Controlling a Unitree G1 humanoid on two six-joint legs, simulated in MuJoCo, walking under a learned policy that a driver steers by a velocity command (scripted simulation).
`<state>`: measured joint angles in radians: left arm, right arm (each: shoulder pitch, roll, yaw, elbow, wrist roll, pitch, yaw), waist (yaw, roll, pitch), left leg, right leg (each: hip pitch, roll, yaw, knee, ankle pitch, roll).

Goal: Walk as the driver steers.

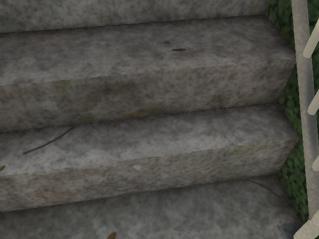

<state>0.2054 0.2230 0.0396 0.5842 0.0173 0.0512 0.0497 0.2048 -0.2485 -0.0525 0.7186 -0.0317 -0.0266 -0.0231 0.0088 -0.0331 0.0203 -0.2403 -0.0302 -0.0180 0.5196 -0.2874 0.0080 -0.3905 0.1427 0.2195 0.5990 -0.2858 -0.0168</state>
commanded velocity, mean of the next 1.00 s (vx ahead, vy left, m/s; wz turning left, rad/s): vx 0.21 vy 0.00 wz -0.03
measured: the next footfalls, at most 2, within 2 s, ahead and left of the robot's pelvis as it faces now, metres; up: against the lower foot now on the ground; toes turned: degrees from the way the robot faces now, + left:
right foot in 0.28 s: +0.00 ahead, -0.15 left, +0.00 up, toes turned +5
right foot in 1.06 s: +0.16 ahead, -0.12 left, +0.00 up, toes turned -1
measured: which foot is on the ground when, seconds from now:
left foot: down 0.00-1.00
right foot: up 0.00-0.26, down 0.28-0.80, up 0.82-1.00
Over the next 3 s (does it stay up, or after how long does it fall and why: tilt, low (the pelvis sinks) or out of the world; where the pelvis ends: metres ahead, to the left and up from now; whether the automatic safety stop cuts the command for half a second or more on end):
stays up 0.77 0.18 0.59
